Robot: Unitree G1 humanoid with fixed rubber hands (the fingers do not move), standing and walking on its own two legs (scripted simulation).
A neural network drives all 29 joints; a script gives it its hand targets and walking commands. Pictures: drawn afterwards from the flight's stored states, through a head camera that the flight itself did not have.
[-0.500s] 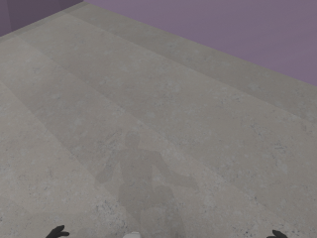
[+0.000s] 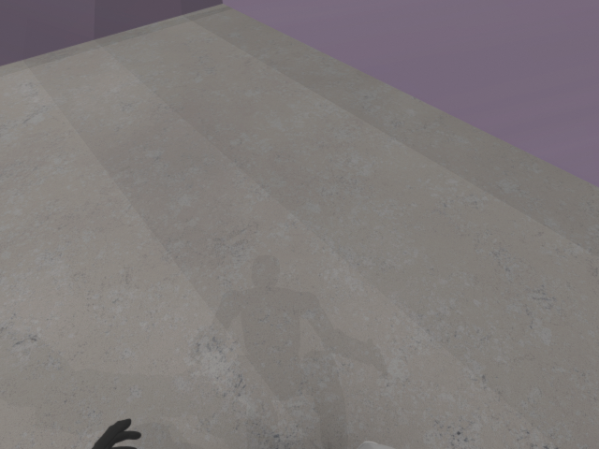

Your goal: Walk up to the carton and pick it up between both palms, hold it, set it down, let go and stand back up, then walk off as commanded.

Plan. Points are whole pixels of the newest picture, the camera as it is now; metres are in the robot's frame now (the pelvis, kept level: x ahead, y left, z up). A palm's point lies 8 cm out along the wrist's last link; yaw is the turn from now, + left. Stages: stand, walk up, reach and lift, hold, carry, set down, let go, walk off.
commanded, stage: walk up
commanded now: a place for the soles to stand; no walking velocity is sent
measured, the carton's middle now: out of the picture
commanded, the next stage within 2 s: none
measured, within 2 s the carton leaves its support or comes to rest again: neither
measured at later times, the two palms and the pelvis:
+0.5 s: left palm out of the picture -0.03 +0.24 -0.07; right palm out of the picture -0.01 -0.35 -0.11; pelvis -0.13 -0.06 +0.01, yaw +5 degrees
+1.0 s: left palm out of the picture -0.23 +0.27 -0.10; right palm out of the picture -0.12 -0.35 -0.11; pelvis -0.27 -0.07 +0.00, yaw +18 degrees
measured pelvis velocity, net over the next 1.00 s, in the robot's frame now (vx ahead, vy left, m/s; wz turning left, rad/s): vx -0.27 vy -0.07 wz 0.32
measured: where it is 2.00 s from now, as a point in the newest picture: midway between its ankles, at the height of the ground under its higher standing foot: outside the picture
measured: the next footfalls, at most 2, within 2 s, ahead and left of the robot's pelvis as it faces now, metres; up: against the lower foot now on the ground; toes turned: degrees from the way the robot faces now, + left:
right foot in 0.38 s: -0.06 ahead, -0.13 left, +0.00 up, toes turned +6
left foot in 0.94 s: -0.29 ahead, +0.07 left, +0.00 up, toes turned +10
